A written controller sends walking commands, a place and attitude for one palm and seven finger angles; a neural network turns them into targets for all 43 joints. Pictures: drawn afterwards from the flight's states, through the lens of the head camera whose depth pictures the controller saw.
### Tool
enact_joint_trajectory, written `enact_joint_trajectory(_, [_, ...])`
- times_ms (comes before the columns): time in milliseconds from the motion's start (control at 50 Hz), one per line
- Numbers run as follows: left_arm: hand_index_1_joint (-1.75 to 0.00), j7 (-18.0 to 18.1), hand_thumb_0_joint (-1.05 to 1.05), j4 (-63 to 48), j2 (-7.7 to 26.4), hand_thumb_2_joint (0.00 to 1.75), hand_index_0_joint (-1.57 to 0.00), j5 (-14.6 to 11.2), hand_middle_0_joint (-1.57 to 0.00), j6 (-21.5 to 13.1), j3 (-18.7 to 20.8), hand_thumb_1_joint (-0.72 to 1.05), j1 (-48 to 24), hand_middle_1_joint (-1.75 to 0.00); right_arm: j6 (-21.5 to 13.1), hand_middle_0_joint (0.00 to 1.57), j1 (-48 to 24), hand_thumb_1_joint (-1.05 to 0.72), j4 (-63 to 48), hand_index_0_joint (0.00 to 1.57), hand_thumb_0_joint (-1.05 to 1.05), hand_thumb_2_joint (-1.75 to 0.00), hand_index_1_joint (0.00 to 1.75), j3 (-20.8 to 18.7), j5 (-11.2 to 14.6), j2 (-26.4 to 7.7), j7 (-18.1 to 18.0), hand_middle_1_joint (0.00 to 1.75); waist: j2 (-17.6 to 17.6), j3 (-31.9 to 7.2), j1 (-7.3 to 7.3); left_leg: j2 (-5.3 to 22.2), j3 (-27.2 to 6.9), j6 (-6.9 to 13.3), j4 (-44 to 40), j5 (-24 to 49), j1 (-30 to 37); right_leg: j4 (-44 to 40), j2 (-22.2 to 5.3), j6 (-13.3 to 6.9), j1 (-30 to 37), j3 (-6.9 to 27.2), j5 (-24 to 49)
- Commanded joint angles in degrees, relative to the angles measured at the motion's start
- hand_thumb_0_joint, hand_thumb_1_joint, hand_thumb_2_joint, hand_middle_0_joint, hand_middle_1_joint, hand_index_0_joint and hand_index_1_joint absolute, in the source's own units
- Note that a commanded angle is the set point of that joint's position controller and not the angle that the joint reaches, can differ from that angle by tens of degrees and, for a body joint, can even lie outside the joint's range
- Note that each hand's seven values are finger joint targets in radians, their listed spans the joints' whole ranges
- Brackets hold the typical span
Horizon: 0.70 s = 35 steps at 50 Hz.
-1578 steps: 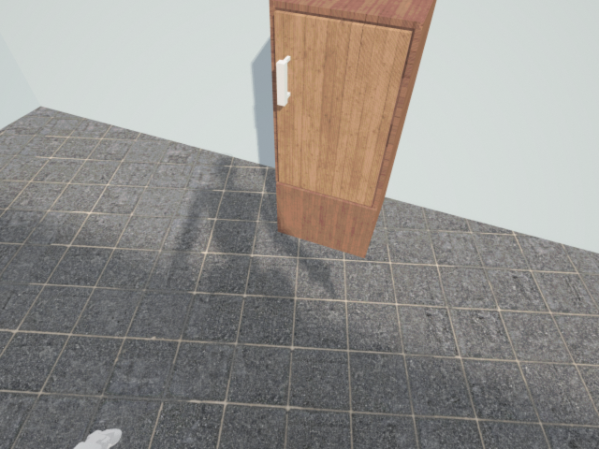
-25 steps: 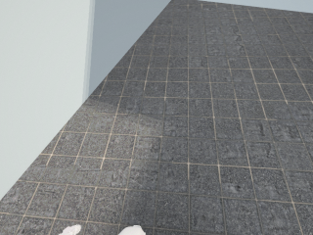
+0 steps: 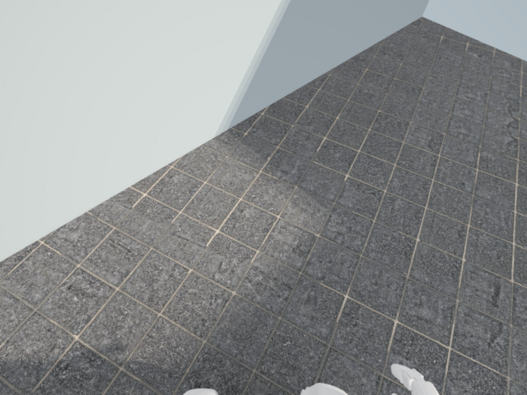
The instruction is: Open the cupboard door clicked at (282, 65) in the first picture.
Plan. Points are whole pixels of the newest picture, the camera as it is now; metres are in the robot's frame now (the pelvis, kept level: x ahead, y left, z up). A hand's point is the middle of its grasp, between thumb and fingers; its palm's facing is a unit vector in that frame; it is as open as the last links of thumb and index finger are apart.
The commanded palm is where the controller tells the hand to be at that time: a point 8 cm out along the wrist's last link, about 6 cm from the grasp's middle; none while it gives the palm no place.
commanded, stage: turn to face it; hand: left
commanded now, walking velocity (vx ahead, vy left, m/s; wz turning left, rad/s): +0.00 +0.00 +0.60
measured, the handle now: out of the picture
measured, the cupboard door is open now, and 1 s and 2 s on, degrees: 50 50 50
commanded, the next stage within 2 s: none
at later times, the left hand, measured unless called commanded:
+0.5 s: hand out of the picture +0.03 +0.14 -0.14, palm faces +0.28 -0.92 -0.26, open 7.4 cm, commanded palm none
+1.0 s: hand out of the picture -0.02 +0.16 -0.14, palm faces +0.55 -0.78 -0.30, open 7.4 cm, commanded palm none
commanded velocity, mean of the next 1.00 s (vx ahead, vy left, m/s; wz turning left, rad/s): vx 0.00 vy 0.00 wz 0.60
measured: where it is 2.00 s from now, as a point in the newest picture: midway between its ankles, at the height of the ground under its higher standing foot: outside the picture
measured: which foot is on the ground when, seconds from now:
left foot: down 0.00-0.26, up 0.28-0.62, down 0.64-1.00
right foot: up 0.00-0.24, down 0.26-0.64, up 0.66-1.00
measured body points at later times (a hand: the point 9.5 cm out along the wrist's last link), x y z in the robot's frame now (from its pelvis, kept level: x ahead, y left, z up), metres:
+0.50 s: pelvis +0.01 -0.06 +0.02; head +0.06 -0.07 +0.46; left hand +0.01 +0.19 -0.12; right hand +0.15 -0.30 -0.14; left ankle -0.03 +0.07 -0.66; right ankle +0.02 -0.17 -0.72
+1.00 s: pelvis +0.01 -0.08 +0.01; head +0.06 -0.06 +0.45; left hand -0.05 +0.20 -0.12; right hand +0.21 -0.25 -0.14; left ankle -0.02 +0.06 -0.72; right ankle +0.07 -0.19 -0.71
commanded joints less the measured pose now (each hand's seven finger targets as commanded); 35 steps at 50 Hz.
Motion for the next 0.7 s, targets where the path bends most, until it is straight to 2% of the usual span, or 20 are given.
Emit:
enact_joint_trajectory(0, [-0.30,-0.65,0.00,-6.10,4.91,0.90,-0.20,-0.16,-0.20,-1.58,1.19,0.90,-2.58,-0.30,-0.66,0.20,2.65,-0.90,-2.39,0.20,0.00,-0.90,0.30,-3.14,-0.43,-12.63,-1.69,0.30,14.67,-6.21,-1.67,13.94,-14.45,7.65,-16.05,24.79,6.24,7.32,0.57,1.77,-7.89,6.94,6.58])
enact_joint_trajectory(40, [-0.30,-0.91,0.00,-5.60,4.57,0.90,-0.20,-0.20,-0.20,-1.61,1.16,0.90,-1.41,-0.30,-0.89,0.20,2.39,-0.90,-2.48,0.20,0.00,-0.90,0.30,-3.10,-0.40,-12.37,-1.53,0.30,13.09,-6.62,-0.93,12.22,-13.30,6.80,-16.62,20.85,5.29,4.67,1.56,2.02,-5.93,6.31,8.38])
enact_joint_trajectory(120, [-0.30,-0.81,0.00,-6.94,3.91,0.90,-0.20,-0.37,-0.20,-1.82,0.75,0.90,-3.06,-0.30,-0.39,0.20,2.91,-0.90,-2.45,0.20,0.00,-0.90,0.30,-3.74,-0.79,-13.40,-1.11,0.30,12.87,-6.08,-1.50,11.58,-15.90,7.10,-16.47,11.64,1.98,-9.06,3.80,1.87,0.11,4.70,5.86])
enact_joint_trajectory(160, [-0.30,-0.73,0.00,-7.03,3.35,0.90,-0.20,-0.59,-0.20,-2.35,0.65,0.90,-2.05,-0.30,-0.08,0.20,2.80,-0.90,-2.68,0.20,0.00,-0.90,0.30,-4.12,-0.84,-13.56,-1.04,0.30,13.79,-6.83,-1.34,11.10,-18.15,6.79,-14.17,12.86,-0.09,-17.00,5.65,1.55,5.67,3.60,6.51])
enact_joint_trajectory(200, [-0.30,-0.55,0.00,-5.84,4.48,0.90,-0.20,-0.69,-0.20,-3.19,1.15,0.90,3.28,-0.30,0.05,0.20,1.03,-0.90,-3.44,0.20,0.00,-0.90,0.30,-4.26,-0.21,-12.74,-1.00,0.30,10.92,-8.97,1.54,7.96,-17.12,4.08,-8.12,11.67,-5.53,-30.73,5.69,1.26,16.99,3.50,15.76])
enact_joint_trajectory(220, [-0.30,-0.07,0.00,-5.57,8.84,0.90,-0.20,0.00,-0.20,-4.04,1.94,0.90,6.23,-0.30,-0.01,0.20,1.48,-0.90,-4.15,0.20,0.00,-0.90,0.30,-3.90,0.42,-9.56,-0.71,0.30,-0.35,-10.86,2.94,2.23,-12.23,0.40,0.84,1.66,-12.95,-40.21,-3.39,-0.85,25.30,12.59,14.87])
enact_joint_trajectory(240, [-0.30,0.47,0.00,-5.67,14.46,0.90,-0.20,0.58,-0.20,-4.25,2.90,0.90,6.52,-0.30,-0.25,0.20,1.14,-0.90,-5.59,0.20,0.00,-0.90,0.30,-3.28,0.43,-5.76,-0.52,0.30,-17.72,-10.84,3.70,-4.68,-3.40,-3.61,16.89,-16.39,-20.47,-43.71,-19.70,-7.48,26.93,29.03,22.52])
enact_joint_trajectory(260, [-0.30,0.74,0.00,-5.92,13.66,0.90,-0.20,0.05,-0.20,-4.15,2.17,0.90,5.79,-0.30,-0.08,0.20,0.37,-0.90,-5.49,0.20,0.00,-0.90,0.30,-3.61,0.07,-8.72,-0.39,0.30,-13.33,-10.30,3.39,-1.15,-6.75,-2.84,28.99,-18.24,-18.73,-42.42,-22.61,-11.49,20.21,27.97,27.38])
enact_joint_trajectory(280, [-0.30,0.84,0.00,-6.69,10.30,0.90,-0.20,0.06,-0.20,-4.23,1.43,0.90,1.64,-0.30,0.20,0.20,1.51,-0.90,-4.58,0.20,0.00,-0.90,0.30,-3.56,-0.01,-7.99,-0.09,0.30,-9.05,-8.12,0.66,0.43,-7.89,-2.82,33.63,-13.31,-18.78,-41.31,-18.54,-11.56,17.62,21.47,27.90])
enact_joint_trajectory(300, [-0.30,0.95,0.00,-7.25,9.01,0.90,-0.20,-0.13,-0.20,-4.18,1.08,0.90,-0.85,-0.30,0.69,0.20,2.14,-0.90,-3.20,0.20,0.00,-0.90,0.30,-3.57,-0.01,-7.38,0.02,0.30,-12.23,-7.85,-0.69,1.29,-6.49,-3.75,36.19,-10.98,-19.20,-39.99,-15.63,-10.57,17.34,18.95,31.27])
enact_joint_trajectory(340, [-0.30,0.93,0.00,-7.95,6.74,0.90,-0.20,-0.20,-0.20,-4.00,0.27,0.90,-3.06,-0.30,1.25,0.20,2.89,-0.90,-1.96,0.20,0.00,-0.90,0.30,-3.13,0.04,-6.50,0.64,0.30,-10.53,-6.47,-1.90,2.17,-4.09,-4.69,34.84,-6.69,-17.48,-37.88,-11.65,-8.73,16.77,8.48,38.84])
enact_joint_trajectory(360, [-0.30,0.86,0.00,-7.86,6.63,0.90,-0.20,-0.11,-0.20,-4.11,0.23,0.90,-2.34,-0.30,1.43,0.20,2.59,-0.90,-1.81,0.20,0.00,-0.90,0.30,-2.84,0.17,-5.85,0.83,0.30,-9.18,-6.13,-1.86,1.80,-2.88,-4.96,32.25,-5.91,-16.43,-37.63,-10.98,-8.21,16.67,6.20,40.51])
enact_joint_trajectory(500, [-0.30,0.75,0.00,-5.70,9.37,0.90,-0.20,0.42,-0.20,-4.09,1.60,0.90,3.38,-0.30,0.72,0.20,-1.68,-0.90,-2.79,0.20,0.00,-0.90,0.30,-1.72,0.41,-4.00,1.17,0.30,-7.34,-7.00,1.65,0.95,2.92,-4.46,9.81,-7.36,-9.99,-33.12,-13.79,-9.10,22.63,2.45,48.06])
enact_joint_trajectory(540, [-0.30,0.57,0.00,-5.46,9.86,0.90,-0.20,0.41,-0.20,-4.00,2.00,0.90,3.05,-0.30,0.36,0.20,0.19,-0.90,-2.79,0.20,0.00,-0.90,0.30,-1.84,0.49,-4.40,1.00,0.30,-7.52,-7.95,0.80,0.47,3.69,-3.70,3.71,-5.31,-5.95,-30.35,-14.65,-8.41,21.90,1.40,47.92])
enact_joint_trajectory(580, [-0.30,0.17,0.00,-5.66,9.87,0.90,-0.20,-0.22,-0.20,-3.78,2.19,0.90,1.28,-0.30,-0.02,0.20,4.78,-0.90,-1.72,0.20,0.00,-0.90,0.30,-2.37,0.20,-6.36,0.84,0.30,-3.72,-9.31,-2.37,-0.06,3.41,-2.67,-6.39,4.62,4.59,-23.55,-13.21,-5.06,15.71,-2.17,41.89])
enact_joint_trajectory(600, [-0.30,-0.10,0.00,-6.69,8.08,0.90,-0.20,-0.57,-0.20,-3.44,1.92,0.90,0.65,-0.30,-0.47,0.20,9.50,-0.90,-0.68,0.20,0.00,-0.90,0.30,-3.47,-0.16,-10.48,0.63,0.30,5.71,-12.28,-5.06,6.23,-5.30,0.36,-10.81,14.91,14.24,-13.45,-9.66,-1.88,6.72,-4.38,29.80])
enact_joint_trajectory(620, [-0.30,-0.48,0.00,-9.29,3.69,0.90,-0.20,-0.91,-0.20,-3.20,0.54,0.90,-2.13,-0.30,-0.61,0.20,13.69,-0.90,-0.32,0.20,0.00,-0.90,0.30,-5.15,-0.51,-16.89,0.22,0.30,23.15,-12.72,-7.48,22.11,-27.29,8.66,-13.68,35.50,20.17,0.52,-0.71,2.33,-9.23,-3.86,-6.45])
enact_joint_trajectory(640, [-0.30,-0.03,0.00,-10.68,4.34,0.90,-0.20,-0.33,-0.20,-2.38,0.27,0.90,-6.03,-0.30,-0.16,0.20,16.43,-0.90,1.10,0.20,0.00,-0.90,0.30,-5.16,-0.38,-17.90,-0.49,0.30,17.43,-13.37,-8.41,25.19,-28.46,13.32,-13.83,38.51,18.22,6.78,-0.13,1.27,-11.48,4.19,-8.84])
enact_joint_trajectory(660, [-0.30,-0.03,0.00,-10.87,4.79,0.90,-0.20,-0.18,-0.20,-2.15,0.55,0.90,-6.85,-0.30,-0.31,0.20,14.31,-0.90,0.46,0.20,0.00,-0.90,0.30,-4.68,-0.56,-16.81,-0.90,0.30,13.77,-11.36,-7.06,22.94,-25.12,12.99,-15.30,27.67,13.83,8.49,-0.79,0.71,-11.02,6.19,-4.95])
enact_joint_trajectory(680, [-0.30,-0.07,0.00,-9.63,4.16,0.90,-0.20,-0.13,-0.20,-2.04,0.86,0.90,-6.58,-0.30,-0.52,0.20,10.39,-0.90,-0.81,0.20,0.00,-0.90,0.30,-4.39,-0.65,-15.10,-1.36,0.30,17.46,-10.40,-5.63,19.00,-23.47,11.18,-15.92,21.53,10.53,8.87,-0.61,0.93,-11.04,6.78,-1.16])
